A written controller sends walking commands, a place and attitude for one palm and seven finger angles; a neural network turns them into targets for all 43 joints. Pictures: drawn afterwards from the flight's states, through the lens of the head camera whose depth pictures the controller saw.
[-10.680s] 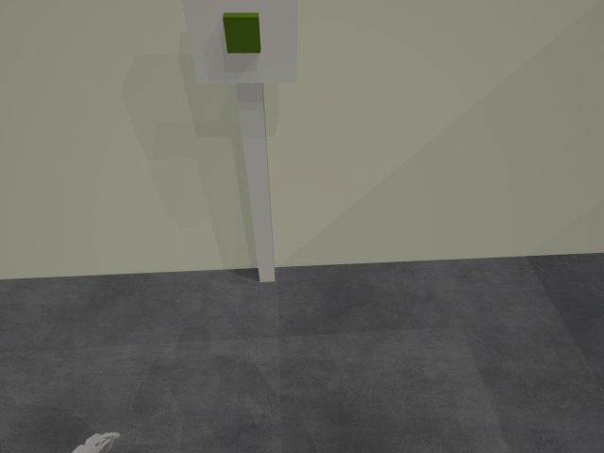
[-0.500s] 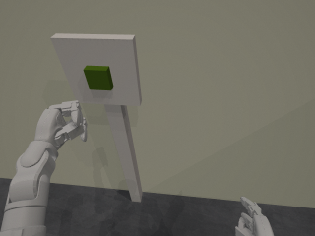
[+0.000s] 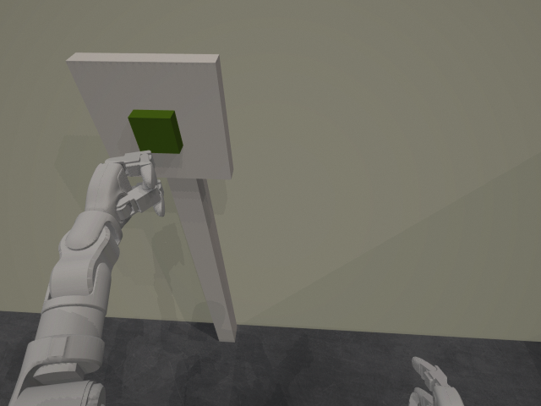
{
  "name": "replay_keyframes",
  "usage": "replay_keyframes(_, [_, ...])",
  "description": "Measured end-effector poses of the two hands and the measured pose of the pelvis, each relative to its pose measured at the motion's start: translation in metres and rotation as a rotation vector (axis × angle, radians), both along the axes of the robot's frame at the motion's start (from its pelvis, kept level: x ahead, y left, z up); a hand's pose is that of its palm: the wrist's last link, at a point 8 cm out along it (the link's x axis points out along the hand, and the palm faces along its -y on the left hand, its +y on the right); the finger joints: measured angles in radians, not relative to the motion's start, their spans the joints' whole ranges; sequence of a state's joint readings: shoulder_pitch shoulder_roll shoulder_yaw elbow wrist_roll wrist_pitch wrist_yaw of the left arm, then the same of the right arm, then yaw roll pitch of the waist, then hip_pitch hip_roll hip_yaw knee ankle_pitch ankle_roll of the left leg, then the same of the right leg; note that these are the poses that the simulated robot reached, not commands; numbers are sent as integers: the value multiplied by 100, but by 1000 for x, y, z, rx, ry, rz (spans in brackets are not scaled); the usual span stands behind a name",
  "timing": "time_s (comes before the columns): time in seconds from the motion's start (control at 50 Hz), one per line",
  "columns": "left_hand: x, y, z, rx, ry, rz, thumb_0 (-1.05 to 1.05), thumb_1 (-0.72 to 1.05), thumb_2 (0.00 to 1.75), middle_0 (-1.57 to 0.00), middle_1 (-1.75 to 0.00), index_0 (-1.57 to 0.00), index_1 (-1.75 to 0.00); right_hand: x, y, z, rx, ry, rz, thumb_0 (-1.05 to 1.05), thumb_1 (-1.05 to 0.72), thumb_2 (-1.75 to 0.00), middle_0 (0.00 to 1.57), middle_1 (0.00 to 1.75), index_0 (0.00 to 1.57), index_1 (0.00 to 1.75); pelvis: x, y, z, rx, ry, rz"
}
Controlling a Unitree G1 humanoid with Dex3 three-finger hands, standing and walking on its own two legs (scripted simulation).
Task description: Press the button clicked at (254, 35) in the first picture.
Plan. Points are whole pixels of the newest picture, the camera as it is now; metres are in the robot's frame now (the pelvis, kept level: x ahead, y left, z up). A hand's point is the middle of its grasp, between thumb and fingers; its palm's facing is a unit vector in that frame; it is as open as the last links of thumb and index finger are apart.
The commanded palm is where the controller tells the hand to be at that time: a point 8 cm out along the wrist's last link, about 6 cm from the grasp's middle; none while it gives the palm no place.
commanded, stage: aim a knuckle at the button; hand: left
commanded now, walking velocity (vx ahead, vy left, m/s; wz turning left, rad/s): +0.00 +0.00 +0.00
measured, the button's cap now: (157, 130) +0.48 +0.21 +0.19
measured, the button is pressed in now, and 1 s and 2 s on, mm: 0 0 13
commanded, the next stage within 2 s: press the button with the knuckle in 0.76 s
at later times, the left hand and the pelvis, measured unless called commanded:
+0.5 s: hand (164, 191) +0.37 +0.18 +0.15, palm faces +0.03 -1.00 -0.02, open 3.1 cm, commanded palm +0.35 +0.23 +0.16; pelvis +0.00 +0.00 +0.00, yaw -1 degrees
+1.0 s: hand (160, 181) +0.39 +0.19 +0.16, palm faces +0.03 -1.00 -0.02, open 3.1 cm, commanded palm +0.37 +0.24 +0.16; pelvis +0.00 +0.00 +0.00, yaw +0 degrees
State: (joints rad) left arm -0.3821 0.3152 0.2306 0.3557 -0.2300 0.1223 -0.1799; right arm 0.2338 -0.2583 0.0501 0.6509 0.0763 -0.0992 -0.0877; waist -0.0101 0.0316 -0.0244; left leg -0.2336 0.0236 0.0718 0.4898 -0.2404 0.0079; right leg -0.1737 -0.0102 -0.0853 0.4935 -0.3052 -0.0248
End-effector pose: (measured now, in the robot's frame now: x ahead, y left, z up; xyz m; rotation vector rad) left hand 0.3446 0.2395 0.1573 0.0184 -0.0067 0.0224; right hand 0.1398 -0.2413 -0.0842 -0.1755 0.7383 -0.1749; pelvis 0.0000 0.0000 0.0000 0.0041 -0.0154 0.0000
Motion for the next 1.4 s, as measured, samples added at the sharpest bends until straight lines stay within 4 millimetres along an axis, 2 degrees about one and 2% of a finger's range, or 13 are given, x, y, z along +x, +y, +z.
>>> replay_keyframes(0.18, [21, -6, -2, 0, -1, -4, 1, 90, 90, -130, -150, -130, -150, -22, -11, -6, -11, 63, -50, 1, -90, -90, 20, 30, 20, 30, 0, 0, 0, 0, 16, -11])
replay_keyframes(0.32, [20, -11, -2, 2, -13, -9, 1, 90, 90, -130, -150, -130, -150, -30, -12, -9, 5, 77, -69, 1, -90, -90, 20, 30, 20, 30, 3, 0, 1, 2, 18, -21])
replay_keyframes(0.52, [5, -9, -3, 6, -15, 12, 1, 90, 90, -130, -150, -130, -150, -11, -8, -4, 13, 36, -39, 1, -90, -90, 20, 30, 20, 30, 2, -3, 1, 2, 5, -15])
replay_keyframes(0.66, [5, -10, 1, 3, -19, 6, 1, 90, 90, -130, -150, -130, -150, 3, -6, 2, 10, -4, -12, 1, -90, -90, 20, 30, 20, 30, 0, -5, 0, 1, 4, -5])
replay_keyframes(0.76, [9, -12, -2, -8, 3, 2, 1, 90, 90, -130, -150, -130, -150, 5, -6, 3, 6, -5, -6, 1, -90, -90, 20, 30, 20, 30, -2, -5, 0, 1, 7, -1])
replay_keyframes(0.94, [19, 2, -4, 3, 6, 20, 1, 90, 90, -130, -150, -130, -150, -11, -11, -2, -5, 43, -35, 1, -90, -90, 20, 30, 20, 30, -1, -5, 0, -1, 15, -6])
replay_keyframes(1.14, [35, -5, -3, -6, 8, -6, 1, 90, 90, -130, -150, -130, -150, -32, -14, -12, -10, 118, -71, 1, -90, -90, 20, 30, 20, 30, 3, 0, 0, -2, 32, -10])
replay_keyframes(1.26, [42, -9, -1, -11, -7, -7, 1, 90, 90, -130, -150, -130, -150, -37, -12, -13, -6, 131, -82, 1, -90, -90, 20, 30, 20, 30, 5, 2, 0, -2, 35, -17])
replay_keyframes(1.4, [48, -6, -1, -6, 1, 6, 1, 90, 90, -130, -150, -130, -150, -37, -10, -13, -4, 135, -85, 1, -90, -90, 20, 30, 20, 30, 5, 3, 0, -3, 39, -19])
